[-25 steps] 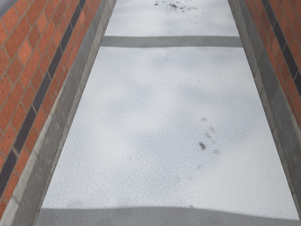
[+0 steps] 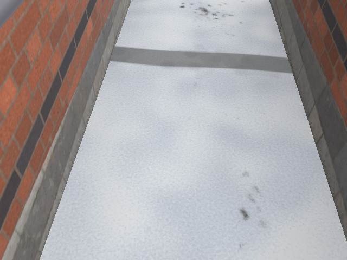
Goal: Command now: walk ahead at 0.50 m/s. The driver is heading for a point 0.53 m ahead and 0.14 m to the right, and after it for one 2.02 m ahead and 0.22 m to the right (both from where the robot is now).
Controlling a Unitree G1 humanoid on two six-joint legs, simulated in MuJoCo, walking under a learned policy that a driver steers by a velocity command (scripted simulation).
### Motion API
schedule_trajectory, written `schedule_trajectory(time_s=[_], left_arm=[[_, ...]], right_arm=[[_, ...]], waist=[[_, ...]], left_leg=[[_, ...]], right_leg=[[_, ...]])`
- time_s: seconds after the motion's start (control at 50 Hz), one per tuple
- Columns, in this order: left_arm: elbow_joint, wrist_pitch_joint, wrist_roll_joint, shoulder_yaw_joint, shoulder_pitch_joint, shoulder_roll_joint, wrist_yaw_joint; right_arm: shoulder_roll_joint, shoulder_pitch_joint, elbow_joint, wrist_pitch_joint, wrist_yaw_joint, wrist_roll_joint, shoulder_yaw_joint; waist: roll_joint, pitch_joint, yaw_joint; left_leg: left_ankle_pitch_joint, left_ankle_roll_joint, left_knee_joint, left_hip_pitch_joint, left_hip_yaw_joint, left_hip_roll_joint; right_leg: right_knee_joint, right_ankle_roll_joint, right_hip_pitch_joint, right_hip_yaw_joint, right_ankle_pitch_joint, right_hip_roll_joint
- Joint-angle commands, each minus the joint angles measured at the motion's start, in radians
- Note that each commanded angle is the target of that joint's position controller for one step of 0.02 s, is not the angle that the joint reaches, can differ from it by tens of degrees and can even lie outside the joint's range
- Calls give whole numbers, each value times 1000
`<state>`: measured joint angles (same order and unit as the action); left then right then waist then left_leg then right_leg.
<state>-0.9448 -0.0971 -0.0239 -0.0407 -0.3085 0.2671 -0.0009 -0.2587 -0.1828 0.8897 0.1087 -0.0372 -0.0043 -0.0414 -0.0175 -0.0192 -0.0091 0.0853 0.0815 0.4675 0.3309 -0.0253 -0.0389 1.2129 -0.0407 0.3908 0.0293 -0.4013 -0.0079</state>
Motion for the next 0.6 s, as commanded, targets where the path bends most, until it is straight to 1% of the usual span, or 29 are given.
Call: schedule_trajectory(time_s=[0.02,0.04,0.06,0.08,0.1,0.12,0.16,0.18,0.2,0.22,0.24,0.26,0.28,0.3,0.32,0.34,0.36,0.38,0.4,0.42,0.44,0.46,0.48,0.5,0.52,0.54,0.56,0.58,0.6], left_arm=[[77,8,26,-32,-1,96,3],[84,10,15,-34,13,81,6],[93,11,20,-32,30,66,6],[106,14,28,-28,39,50,6],[103,15,31,-33,52,63,7],[117,12,30,-37,92,69,3],[141,6,30,-34,175,57,-7],[150,2,28,-33,216,53,-14],[160,-2,25,-30,255,48,-21],[170,-3,23,-27,288,44,-28],[177,-5,19,-29,314,51,-33],[192,-4,15,-23,341,39,-37],[214,-10,21,-21,403,49,-45],[234,-18,21,-19,447,54,-52],[245,-19,27,-15,470,45,-64],[254,-22,17,-8,463,30,-70],[254,-30,13,-9,442,48,-71],[242,-33,12,-16,397,70,-68],[214,-37,12,-27,308,97,-63],[169,-41,16,-46,159,138,-54],[115,-45,39,-56,-35,188,-40],[107,-31,36,-44,-90,224,-41],[86,-16,11,-63,-174,251,-47],[90,-6,-8,-55,-136,178,-36],[121,-5,-2,-39,-24,129,-32],[146,-13,17,-27,68,112,-34],[156,-17,26,-25,112,95,-39],[148,-18,39,-25,119,84,-39],[138,-24,34,-24,107,85,-38]], right_arm=[[-107,-56,-34,4,7,-19,-16],[-115,-65,-30,4,11,-3,-18],[-108,-114,-17,8,14,7,-16],[-156,-116,-9,6,22,3,-28],[-163,-132,-8,5,35,-5,-29],[-155,-143,-1,2,46,-3,-26],[-143,-163,12,-1,61,10,-20],[-141,-178,20,-2,68,13,-18],[-142,-198,29,-4,73,13,-18],[-145,-219,40,-6,76,14,-19],[-135,-245,50,-13,79,12,-17],[-156,-247,53,-19,77,14,-25],[-139,-269,64,-21,75,21,-23],[-160,-278,69,-28,79,16,-30],[-151,-310,82,-37,82,10,-29],[-162,-321,94,-40,88,15,-34],[-176,-314,93,-40,84,16,-40],[-177,-303,91,-41,76,11,-42],[-158,-284,84,-35,64,16,-35],[-168,-250,69,-37,55,15,-33],[-150,-221,40,-36,45,0,-21],[-42,-321,40,-9,41,-38,6],[-48,-412,40,19,31,27,16],[-132,-273,29,29,39,60,-9],[-162,-141,-4,28,46,54,-13],[-151,-140,7,21,61,31,-20],[-130,-146,9,9,71,18,-25],[-114,-169,27,-4,76,28,-29],[-94,-171,27,-9,81,29,-29]], waist=[[84,54,1],[77,44,-6],[81,40,-4],[103,40,-15],[71,15,-4],[59,2,1],[67,-12,18],[70,-18,32],[74,-23,48],[78,-31,61],[76,-35,73],[104,-47,77],[74,-60,95],[57,-77,108],[49,-81,117],[84,-78,108],[70,-69,95],[81,-46,70],[94,15,22],[66,105,-56],[17,233,-131],[-264,321,-66],[-351,482,-88],[-177,310,-109],[-73,156,-101],[10,90,-37],[10,52,-2],[-19,45,20],[-16,38,26]], left_leg=[[-302,152,-244,-183,294,269],[-332,142,-258,-164,260,255],[-420,128,-259,-169,219,250],[-415,143,-276,-168,213,262],[-398,145,-293,-144,198,249],[-383,131,-302,-141,171,230],[-320,95,-302,-142,117,184],[-279,79,-298,-141,99,168],[-233,70,-296,-149,98,165],[-195,68,-290,-171,108,174],[-220,60,-276,-237,109,171],[-205,71,-241,-272,143,210],[-184,77,-224,-319,150,234],[-189,80,-198,-352,165,249],[-244,83,-168,-404,161,252],[-258,88,-130,-417,187,284],[-310,87,-106,-430,193,292],[-428,82,-66,-419,183,284],[-530,72,30,-414,161,257],[-612,52,186,-352,125,205],[-389,26,464,-128,94,134],[487,-16,774,167,49,5],[553,-44,976,423,128,-33],[476,-46,966,531,144,49],[364,-48,896,517,107,95],[281,-60,830,410,101,130],[240,-69,737,347,104,154],[238,-68,682,284,106,170],[226,-66,622,259,101,177]], right_leg=[[-81,5,190,59,124,-112],[-119,13,193,43,150,-109],[-152,16,214,37,192,-108],[-213,24,236,36,243,-111],[-276,36,231,51,305,-115],[-350,37,234,45,381,-105],[-509,30,204,25,537,-84],[-578,26,181,14,603,-71],[-626,24,164,4,647,-59],[-658,22,166,5,664,-55],[-675,10,203,5,647,-49],[-694,-2,231,18,629,-55],[-722,-7,283,16,613,-58],[-753,-15,309,19,576,-59],[-783,-23,338,2,521,-44],[-794,-35,324,14,488,-50],[-800,-44,296,7,458,-46],[-796,-61,212,-14,432,-24],[-786,-76,84,-37,422,1],[-787,-104,-135,-55,483,17],[-700,-171,-456,94,620,-138],[-607,-209,-725,332,897,-314],[-772,-391,-923,702,461,-441],[-856,-329,-801,642,253,-378],[-901,-266,-605,486,295,-313],[-937,-235,-400,403,390,-269],[-959,-223,-292,333,463,-231],[-978,-206,-233,287,517,-215],[-993,-198,-199,255,579,-204]])
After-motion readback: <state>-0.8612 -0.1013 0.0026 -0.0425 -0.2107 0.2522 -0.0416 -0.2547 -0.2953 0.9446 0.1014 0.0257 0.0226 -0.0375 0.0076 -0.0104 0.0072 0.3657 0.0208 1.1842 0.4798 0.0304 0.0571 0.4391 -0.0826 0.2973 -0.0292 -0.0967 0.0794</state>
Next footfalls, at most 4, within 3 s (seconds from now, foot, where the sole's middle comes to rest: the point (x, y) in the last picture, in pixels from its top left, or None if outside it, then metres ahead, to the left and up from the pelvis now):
0.44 right None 0.41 -0.13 -0.81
0.98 left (161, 208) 0.71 0.06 -0.83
1.54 right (214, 155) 1.02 -0.19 -0.86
2.06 left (173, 109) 1.35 0.01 -0.88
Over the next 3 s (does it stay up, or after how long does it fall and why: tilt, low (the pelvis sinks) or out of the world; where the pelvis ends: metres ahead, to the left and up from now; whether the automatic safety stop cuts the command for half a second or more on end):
stays up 1.72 -0.14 -0.13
